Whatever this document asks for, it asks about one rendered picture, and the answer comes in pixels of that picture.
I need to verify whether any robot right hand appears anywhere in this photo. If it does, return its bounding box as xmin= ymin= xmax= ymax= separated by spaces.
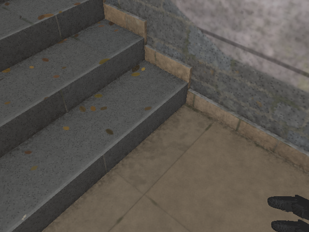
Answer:
xmin=267 ymin=194 xmax=309 ymax=232

